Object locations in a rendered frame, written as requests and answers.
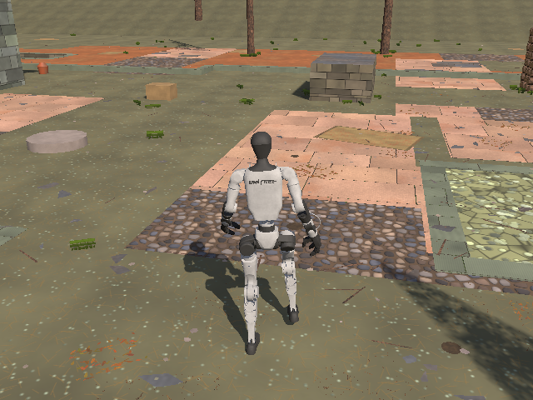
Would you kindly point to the robot right forearm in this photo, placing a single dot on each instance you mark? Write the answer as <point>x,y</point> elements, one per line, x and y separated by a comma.
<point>307,221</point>

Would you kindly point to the left robot shin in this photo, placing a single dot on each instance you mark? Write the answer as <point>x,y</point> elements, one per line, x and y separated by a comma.
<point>250,311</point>

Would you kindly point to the right robot thigh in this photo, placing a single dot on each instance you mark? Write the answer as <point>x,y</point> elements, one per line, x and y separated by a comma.
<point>287,242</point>

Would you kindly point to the left robot hand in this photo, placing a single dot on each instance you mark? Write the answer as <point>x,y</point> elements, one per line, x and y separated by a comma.
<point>226,230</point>

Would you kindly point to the robot right upper arm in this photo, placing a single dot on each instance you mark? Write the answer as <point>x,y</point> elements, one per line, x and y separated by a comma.
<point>294,188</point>

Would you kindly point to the robot left forearm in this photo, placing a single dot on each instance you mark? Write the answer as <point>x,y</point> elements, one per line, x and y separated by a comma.
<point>226,216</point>

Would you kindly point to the right robot hand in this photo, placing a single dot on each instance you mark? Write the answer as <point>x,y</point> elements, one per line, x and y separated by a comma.
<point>316,243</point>

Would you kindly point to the robot left upper arm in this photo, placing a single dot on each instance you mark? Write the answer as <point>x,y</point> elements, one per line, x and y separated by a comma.
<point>233,190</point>

